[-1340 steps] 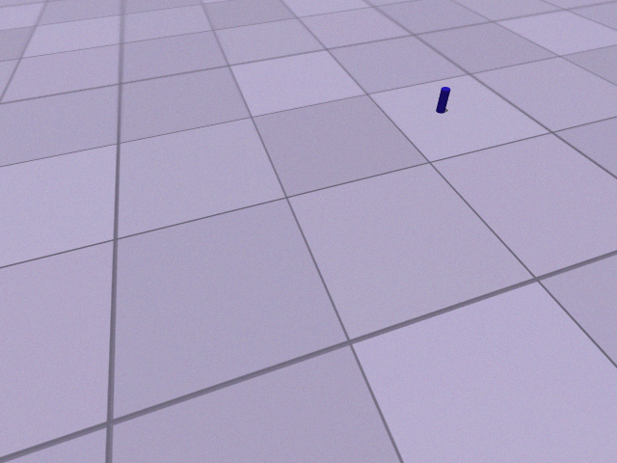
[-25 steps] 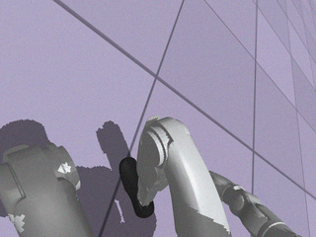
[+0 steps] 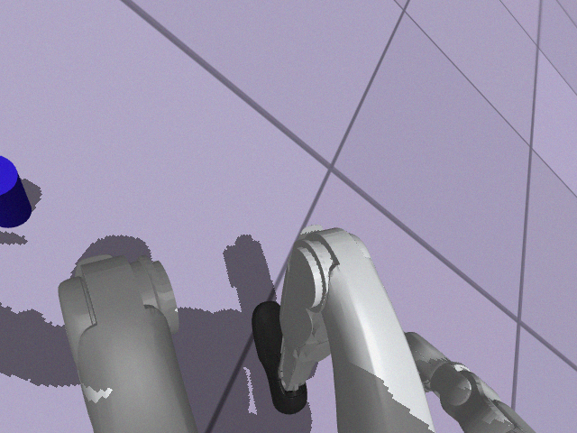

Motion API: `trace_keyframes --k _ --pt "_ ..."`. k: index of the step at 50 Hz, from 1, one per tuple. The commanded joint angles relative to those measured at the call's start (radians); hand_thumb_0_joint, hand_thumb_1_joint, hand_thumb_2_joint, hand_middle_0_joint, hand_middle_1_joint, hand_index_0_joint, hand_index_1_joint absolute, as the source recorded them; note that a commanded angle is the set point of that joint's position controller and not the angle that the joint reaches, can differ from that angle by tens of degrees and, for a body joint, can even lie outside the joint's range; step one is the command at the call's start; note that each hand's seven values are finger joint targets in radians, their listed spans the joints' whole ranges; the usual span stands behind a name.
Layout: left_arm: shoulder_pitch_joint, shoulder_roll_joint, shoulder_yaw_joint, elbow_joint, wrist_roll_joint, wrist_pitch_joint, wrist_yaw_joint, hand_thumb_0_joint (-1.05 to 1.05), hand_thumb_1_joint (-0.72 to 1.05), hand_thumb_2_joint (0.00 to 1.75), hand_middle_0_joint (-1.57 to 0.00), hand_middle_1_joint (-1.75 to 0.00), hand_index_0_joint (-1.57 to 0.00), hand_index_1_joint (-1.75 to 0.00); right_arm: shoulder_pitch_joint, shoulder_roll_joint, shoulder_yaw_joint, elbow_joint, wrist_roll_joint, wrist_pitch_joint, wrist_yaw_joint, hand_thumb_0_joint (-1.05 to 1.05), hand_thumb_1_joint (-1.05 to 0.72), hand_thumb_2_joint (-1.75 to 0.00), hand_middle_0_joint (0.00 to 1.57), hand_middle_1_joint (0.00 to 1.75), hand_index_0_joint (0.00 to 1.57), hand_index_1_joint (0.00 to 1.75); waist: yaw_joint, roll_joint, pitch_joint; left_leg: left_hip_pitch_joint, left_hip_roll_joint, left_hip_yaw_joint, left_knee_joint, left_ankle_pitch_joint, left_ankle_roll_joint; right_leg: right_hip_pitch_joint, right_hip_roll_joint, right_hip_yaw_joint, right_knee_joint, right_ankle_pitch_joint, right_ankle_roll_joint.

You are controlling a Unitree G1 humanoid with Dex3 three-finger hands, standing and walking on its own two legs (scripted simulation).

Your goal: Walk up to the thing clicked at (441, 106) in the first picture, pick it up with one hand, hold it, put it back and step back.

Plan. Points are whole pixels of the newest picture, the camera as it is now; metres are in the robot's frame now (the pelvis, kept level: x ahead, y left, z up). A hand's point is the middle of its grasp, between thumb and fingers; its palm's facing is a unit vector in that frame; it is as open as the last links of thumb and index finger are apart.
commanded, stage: rise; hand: left
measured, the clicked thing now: (0, 195) +0.43 +0.31 -0.22
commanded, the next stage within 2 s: home in 0.08 s
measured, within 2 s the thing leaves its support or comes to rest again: neither
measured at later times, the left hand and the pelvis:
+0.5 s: hand out of the picture +0.29 +0.43 +0.00, palm faces +0.41 -0.77 -0.49, open 17.1 cm; pelvis +0.01 -0.01 +0.08, yaw +8 degrees
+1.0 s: hand out of the picture +0.23 +0.29 +0.22, palm faces +0.38 -0.83 -0.41, open 17.4 cm; pelvis +0.06 -0.02 +0.31, yaw +15 degrees
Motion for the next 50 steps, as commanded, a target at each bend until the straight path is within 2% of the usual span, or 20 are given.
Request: trace_keyframes --k 1,2,3,4,6,8,9,10,13,16,20,23,25,26,28,31,33,39,45,50 --pt "-0.162 0.081 -0.014 -0.171 -0.067 0.033 -0.078 0.00 -0.61 0.00 -0.08 -0.04 -0.09 -0.03 0.036 -0.326 -0.162 -0.028 0.058 -0.017 -0.034 0.00 -0.89 -0.89 0.20 0.30 0.20 0.30 -0.068 0.471 -0.536 0.353 0.050 0.115 -0.381 0.044 -0.006 0.164 0.034 -0.103 -0.165 0.109 -0.078" --pt "-0.202 0.094 0.003 -0.210 -0.082 0.036 -0.085 0.00 -0.53 0.07 -0.05 -0.02 -0.03 -0.03 0.042 -0.322 -0.168 -0.028 0.066 -0.023 -0.036 0.00 -0.81 -0.88 0.20 0.30 0.20 0.30 -0.057 0.468 -0.557 0.354 0.048 0.113 -0.384 0.035 -0.004 0.157 0.031 -0.098 -0.162 0.103 -0.081" --pt "-0.189 0.350 0.064 -0.234 0.119 0.096 -0.029 0.00 -0.53 0.05 -0.07 -0.07 -0.08 -0.06 0.091 -0.277 -0.223 0.018 0.101 -0.005 -0.043 0.00 -0.89 -0.92 0.20 0.30 0.20 0.30 0.033 0.590 -0.681 0.481 0.048 0.151 -0.441 0.070 -0.008 0.154 0.017 -0.065 -0.186 0.091 -0.090" --pt "-0.228 0.313 0.059 -0.295 0.108 0.126 -0.014 0.00 -0.52 0.04 -0.07 -0.07 -0.08 -0.06 0.081 -0.274 -0.236 -0.026 0.112 0.001 -0.041 0.00 -0.93 -0.91 0.20 0.30 0.20 0.30 0.030 0.650 -0.735 0.504 0.058 0.143 -0.481 0.065 -0.011 0.147 0.018 -0.059 -0.177 0.084 -0.094" --pt "-0.192 0.193 0.019 -0.257 0.110 0.188 -0.008 0.00 -0.52 0.04 -0.07 -0.08 -0.09 -0.07 0.099 -0.278 -0.274 -0.034 0.138 0.012 -0.044 0.00 -0.94 -0.92 0.20 0.30 0.20 0.30 0.011 0.646 -0.728 0.526 0.059 0.139 -0.520 0.052 -0.018 0.109 0.010 -0.058 -0.176 0.082 -0.097" --pt "-0.168 0.266 0.066 -0.333 0.138 0.241 0.015 0.00 -0.55 0.06 -0.09 -0.10 -0.09 -0.09 0.118 -0.264 -0.296 -0.030 0.159 0.017 -0.053 0.00 -0.97 -0.93 0.20 0.30 0.20 0.30 0.051 0.671 -0.749 0.559 0.058 0.152 -0.561 0.066 -0.022 0.102 0.003 -0.039 -0.186 0.076 -0.102" --pt "-0.203 0.352 0.114 -0.443 0.151 0.261 0.030 0.00 -0.55 0.04 -0.09 -0.10 -0.10 -0.08 0.145 -0.252 -0.308 -0.023 0.170 0.025 -0.056 0.00 -1.00 -0.93 0.20 0.30 0.20 0.30 0.085 0.702 -0.771 0.565 0.055 0.162 -0.578 0.071 -0.022 0.101 0.001 -0.028 -0.190 0.073 -0.104" --pt "-0.233 0.373 0.103 -0.461 0.167 0.284 0.037 0.00 -0.47 0.12 -0.07 -0.08 -0.07 -0.08 0.143 -0.233 -0.309 -0.024 0.178 0.028 -0.054 0.00 -0.92 -0.90 0.20 0.30 0.20 0.30 0.089 0.721 -0.771 0.551 0.051 0.179 -0.583 0.049 -0.017 0.094 0.001 -0.013 -0.192 0.056 -0.109" --pt "-0.086 0.224 0.062 -0.334 0.178 0.380 0.050 0.00 -0.41 0.14 -0.07 -0.08 -0.07 -0.08 0.163 -0.215 -0.350 -0.015 0.201 0.032 -0.058 0.00 -0.90 -0.90 0.20 0.30 0.20 0.30 0.067 0.585 -0.676 0.472 0.040 0.204 -0.601 -0.008 -0.001 0.078 -0.002 -0.001 -0.245 0.017 -0.107" --pt "-0.037 0.161 0.046 -0.418 0.184 0.447 0.059 0.00 -0.42 0.13 -0.07 -0.08 -0.07 -0.07 0.186 -0.184 -0.386 -0.022 0.221 0.034 -0.062 0.00 -0.90 -0.90 0.20 0.30 0.20 0.30 0.112 0.551 -0.764 0.515 0.028 0.232 -0.620 0.041 0.002 0.100 -0.010 0.021 -0.289 0.032 -0.109" --pt "0.094 -0.017 -0.066 -0.483 0.184 0.558 0.061 0.00 -0.52 0.07 -0.05 -0.06 -0.05 -0.06 0.206 -0.178 -0.453 -0.036 0.259 0.030 -0.062 0.00 -0.90 -0.90 0.20 0.30 0.20 0.30 0.119 0.488 -0.857 0.632 0.024 0.223 -0.696 0.088 -0.004 0.101 -0.026 0.042 -0.344 0.051 -0.110" --pt "0.123 -0.017 -0.085 -0.677 0.178 0.625 0.084 0.00 -0.55 0.05 -0.05 -0.05 -0.05 -0.05 0.221 -0.168 -0.479 -0.059 0.286 0.033 -0.070 0.00 -0.90 -0.90 0.20 0.30 0.20 0.30 0.137 0.413 -0.915 0.675 0.019 0.220 -0.763 0.059 0.006 0.193 -0.031 0.064 -0.433 0.025 -0.102" --pt "0.205 0.011 -0.076 -0.843 0.167 0.670 0.107 0.00 -0.53 0.07 -0.05 -0.06 -0.05 -0.06 0.217 -0.155 -0.489 -0.092 0.304 0.039 -0.083 0.00 -0.90 -0.90 0.20 0.30 0.20 0.30 0.181 0.380 -0.982 0.733 0.016 0.229 -0.821 0.049 0.012 0.288 -0.031 0.085 -0.505 0.015 -0.098" --pt "0.274 0.042 -0.046 -0.933 0.160 0.693 0.122 0.00 -0.51 0.08 -0.06 -0.06 -0.06 -0.06 0.214 -0.152 -0.497 -0.122 0.314 0.038 -0.093 0.00 -0.90 -0.90 0.20 0.30 0.20 0.30 0.193 0.374 -1.037 0.773 0.012 0.241 -0.848 0.063 0.016 0.362 -0.034 0.095 -0.547 0.025 -0.095" --pt "0.422 -0.005 -0.058 -0.912 0.157 0.756 0.145 0.00 -0.51 0.08 -0.06 -0.06 -0.06 -0.06 0.220 -0.148 -0.505 -0.135 0.324 0.038 -0.116 0.00 -0.90 -0.90 0.20 0.30 0.20 0.30 0.178 0.320 -0.988 0.781 0.009 0.257 -0.903 0.061 0.023 0.434 -0.037 0.110 -0.612 0.027 -0.092" --pt "0.373 0.002 -0.044 -1.042 0.154 0.800 0.182 0.00 -0.51 0.08 -0.06 -0.06 -0.06 -0.06 0.224 -0.110 -0.498 -0.134 0.329 0.031 -0.152 0.00 -0.90 -0.90 0.20 0.30 0.20 0.30 0.183 0.346 -0.990 0.867 0.012 0.274 -0.960 0.095 0.023 0.531 -0.040 0.137 -0.683 0.060 -0.092" --pt "0.458 -0.058 -0.075 -1.048 0.148 0.839 0.202 0.00 -0.54 0.06 -0.05 -0.05 -0.05 -0.05 0.219 -0.082 -0.488 -0.148 0.332 0.022 -0.172 0.00 -0.90 -0.90 0.20 0.30 0.20 0.30 0.191 0.348 -0.980 0.913 0.006 0.293 -1.004 0.135 0.022 0.603 -0.044 0.146 -0.737 0.085 -0.092" --pt "0.607 -0.257 -0.205 -0.961 0.137 0.923 0.237 0.00 -0.55 0.05 -0.05 -0.05 -0.05 -0.05 0.238 -0.031 -0.473 -0.133 0.322 -0.025 -0.218 0.00 -0.90 -0.90 0.20 0.30 0.20 0.30 0.157 0.303 -0.800 1.004 0.002 0.336 -1.116 0.263 0.026 0.788 -0.050 0.159 -0.919 0.197 -0.089" --pt "0.677 -0.325 -0.283 -0.996 0.128 0.989 0.264 0.00 -0.56 0.05 -0.05 -0.05 -0.05 -0.05 0.255 -0.021 -0.463 -0.164 0.330 -0.072 -0.248 0.00 -0.90 -0.90 0.20 0.30 0.20 0.30 0.153 0.269 -0.728 1.161 0.000 0.335 -1.299 0.250 0.021 0.981 -0.063 0.159 -1.106 0.182 -0.085" --pt "0.762 -0.366 -0.333 -1.089 0.123 1.053 0.299 0.00 -0.56 0.05 -0.05 -0.05 -0.05 -0.05 0.283 -0.006 -0.456 -0.173 0.334 -0.106 -0.278 0.00 -0.90 -0.90 0.20 0.30 0.20 0.30 0.161 0.266 -0.704 1.328 -0.004 0.346 -1.427 0.357 0.013 1.161 -0.065 0.157 -1.235 0.292 -0.079"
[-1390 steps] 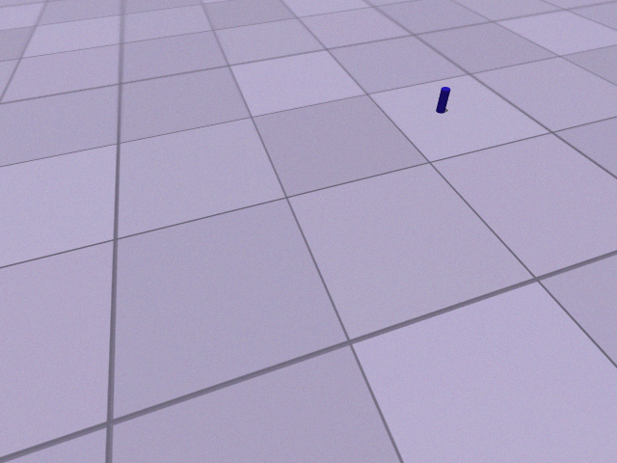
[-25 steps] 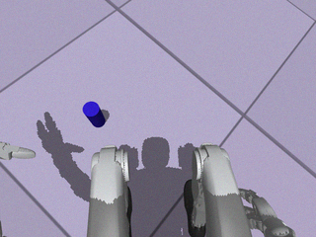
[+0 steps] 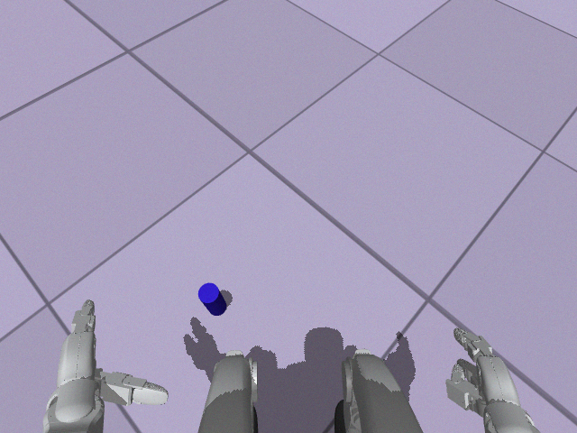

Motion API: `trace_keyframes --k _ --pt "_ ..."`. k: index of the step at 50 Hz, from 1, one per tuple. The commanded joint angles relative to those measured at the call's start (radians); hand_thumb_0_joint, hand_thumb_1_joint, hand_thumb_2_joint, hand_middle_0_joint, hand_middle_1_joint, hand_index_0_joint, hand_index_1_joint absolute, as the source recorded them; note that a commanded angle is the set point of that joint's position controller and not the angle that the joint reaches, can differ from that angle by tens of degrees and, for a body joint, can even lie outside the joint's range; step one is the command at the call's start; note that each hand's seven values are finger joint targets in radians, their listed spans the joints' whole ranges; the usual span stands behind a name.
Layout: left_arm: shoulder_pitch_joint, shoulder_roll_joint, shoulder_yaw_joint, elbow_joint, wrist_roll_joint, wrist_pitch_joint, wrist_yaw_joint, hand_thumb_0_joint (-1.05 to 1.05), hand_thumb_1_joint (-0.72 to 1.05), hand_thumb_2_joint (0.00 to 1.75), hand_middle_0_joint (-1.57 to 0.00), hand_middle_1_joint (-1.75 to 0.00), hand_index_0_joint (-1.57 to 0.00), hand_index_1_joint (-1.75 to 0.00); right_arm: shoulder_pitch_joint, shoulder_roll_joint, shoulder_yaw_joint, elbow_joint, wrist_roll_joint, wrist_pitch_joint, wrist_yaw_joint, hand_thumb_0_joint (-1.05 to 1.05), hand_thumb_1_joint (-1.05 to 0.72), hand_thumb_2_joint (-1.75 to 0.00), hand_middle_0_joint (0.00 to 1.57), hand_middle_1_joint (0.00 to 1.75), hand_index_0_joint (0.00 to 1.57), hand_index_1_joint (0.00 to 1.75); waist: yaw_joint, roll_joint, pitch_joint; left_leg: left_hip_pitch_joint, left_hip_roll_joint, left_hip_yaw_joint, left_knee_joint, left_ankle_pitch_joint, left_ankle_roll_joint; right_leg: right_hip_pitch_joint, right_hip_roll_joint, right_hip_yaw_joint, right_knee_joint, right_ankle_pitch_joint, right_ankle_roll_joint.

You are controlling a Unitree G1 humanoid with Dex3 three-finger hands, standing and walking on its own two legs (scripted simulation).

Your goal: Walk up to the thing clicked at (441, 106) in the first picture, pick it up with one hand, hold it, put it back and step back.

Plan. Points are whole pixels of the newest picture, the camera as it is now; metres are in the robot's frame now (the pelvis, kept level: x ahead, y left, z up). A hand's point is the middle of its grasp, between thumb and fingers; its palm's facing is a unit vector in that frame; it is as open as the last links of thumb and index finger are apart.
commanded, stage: home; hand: left
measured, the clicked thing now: (213, 300) +0.44 +0.22 -0.54
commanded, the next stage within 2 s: none
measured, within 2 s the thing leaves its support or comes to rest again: neither
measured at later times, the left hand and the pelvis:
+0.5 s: hand (119, 374) +0.21 +0.20 +0.06, palm faces +0.15 -0.94 -0.31, open 17.5 cm; pelvis +0.04 +0.01 +0.10, yaw +1 degrees
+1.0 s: hand (128, 385) +0.20 +0.19 +0.05, palm faces +0.14 -0.95 -0.29, open 17.7 cm; pelvis +0.03 +0.00 +0.11, yaw +2 degrees
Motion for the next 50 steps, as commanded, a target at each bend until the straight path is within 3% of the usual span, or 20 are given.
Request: trace_keyframes --k 1,3,12,16,20,26,30,37,42,50 --pt "0.059 0.154 0.036 -0.242 0.003 0.011 0.048 0.00 -0.56 0.05 -0.05 -0.05 -0.05 -0.05 0.067 -0.111 -0.040 -0.108 0.005 -0.065 -0.043 0.00 -0.90 -0.90 0.20 0.30 0.20 0.30 0.003 0.051 -0.340 0.441 -0.036 0.050 -0.323 0.273 0.039 0.387 0.029 0.010 -0.340 0.288 -0.034" --pt "0.071 0.127 0.010 -0.274 0.002 0.032 0.057 0.00 -0.56 0.05 -0.05 -0.05 -0.05 -0.05 0.078 -0.103 -0.035 -0.110 0.003 -0.075 -0.057 0.00 -0.90 -0.90 0.20 0.30 0.20 0.30 -0.011 0.056 -0.309 0.490 -0.035 0.052 -0.366 0.310 0.038 0.439 0.030 0.008 -0.385 0.326 -0.031" --pt "0.270 0.011 -0.116 -0.457 -0.004 0.102 0.074 0.00 -0.55 0.05 -0.05 -0.05 -0.05 -0.05 0.097 -0.077 -0.023 -0.145 -0.013 -0.126 -0.093 0.00 -0.90 -0.90 0.20 0.30 0.20 0.30 0.001 0.069 -0.158 0.678 -0.035 0.049 -0.579 0.335 0.026 0.596 0.042 -0.029 -0.558 0.331 -0.030" --pt "0.316 -0.010 -0.138 -0.499 -0.003 0.115 0.069 0.00 -0.56 0.05 -0.05 -0.05 -0.05 -0.05 0.090 -0.069 -0.016 -0.166 -0.020 -0.146 -0.098 0.00 -0.90 -0.90 0.20 0.30 0.20 0.30 -0.003 0.012 -0.058 0.677 -0.035 0.044 -0.630 0.295 0.032 0.622 0.047 -0.042 -0.615 0.297 -0.025" --pt "0.350 -0.018 -0.136 -0.518 -0.002 0.111 0.054 0.00 -0.60 0.03 -0.05 -0.05 -0.05 -0.05 0.077 -0.070 -0.017 -0.180 -0.025 -0.163 -0.094 0.00 -0.90 -0.90 0.20 0.30 0.20 0.30 0.006 -0.023 0.013 0.680 -0.034 0.042 -0.671 0.268 0.029 0.641 0.051 -0.051 -0.650 0.265 -0.020" --pt "0.327 -0.032 -0.137 -0.511 0.008 0.090 0.035 0.00 -0.59 0.03 -0.05 -0.05 -0.05 -0.05 0.084 -0.075 -0.022 -0.171 -0.036 -0.181 -0.083 0.00 -0.90 -0.90 0.20 0.30 0.20 0.30 -0.002 0.011 -0.015 0.738 -0.028 0.039 -0.688 0.323 0.018 0.675 0.053 -0.042 -0.640 0.305 -0.026" --pt "0.284 -0.022 -0.135 -0.551 0.010 0.080 0.031 0.00 -0.61 0.02 -0.05 -0.04 -0.05 -0.04 0.093 -0.070 -0.022 -0.162 -0.043 -0.193 -0.081 0.00 -0.90 -0.90 0.20 0.30 0.20 0.30 -0.005 0.037 -0.082 0.777 -0.037 0.052 -0.667 0.395 0.019 0.712 0.047 -0.029 -0.645 0.375 -0.024" --pt "0.312 -0.027 -0.130 -0.501 0.012 0.082 0.031 0.00 -0.61 0.01 -0.04 -0.04 -0.04 -0.04 0.079 -0.073 -0.022 -0.143 -0.044 -0.206 -0.083 0.00 -0.90 -0.90 0.20 0.30 0.20 0.30 0.007 0.016 -0.067 0.791 -0.036 0.053 -0.675 0.423 0.018 0.738 0.049 -0.031 -0.660 0.397 -0.023" --pt "0.316 -0.032 -0.130 -0.467 0.007 0.079 0.022 0.00 -0.60 0.02 -0.05 -0.05 -0.05 -0.05 0.053 -0.073 -0.017 -0.149 -0.040 -0.202 -0.073 0.00 -0.90 -0.90 0.20 0.30 0.20 0.30 0.014 -0.002 0.003 0.748 -0.043 0.064 -0.688 0.355 0.023 0.720 0.044 -0.026 -0.692 0.346 -0.018" --pt "0.286 -0.015 -0.112 -0.491 0.006 0.067 0.017 0.00 -0.60 0.03 -0.05 -0.05 -0.05 -0.05 0.060 -0.075 -0.023 -0.145 -0.038 -0.208 -0.070 0.00 -0.90 -0.90 0.20 0.30 0.20 0.30 0.013 0.009 -0.018 0.758 -0.044 0.072 -0.701 0.303 0.025 0.719 0.043 -0.018 -0.704 0.303 -0.019"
